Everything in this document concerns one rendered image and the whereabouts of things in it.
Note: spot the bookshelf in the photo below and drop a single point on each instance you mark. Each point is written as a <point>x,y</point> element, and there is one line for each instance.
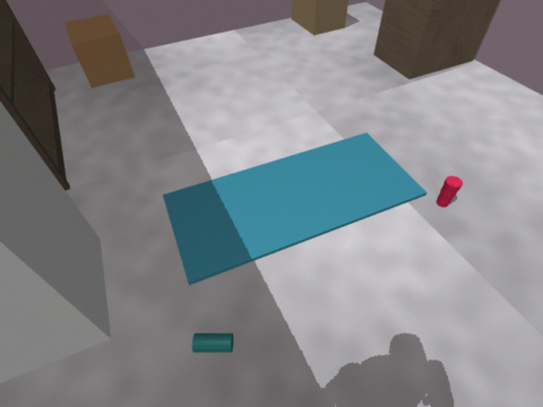
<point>27,93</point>

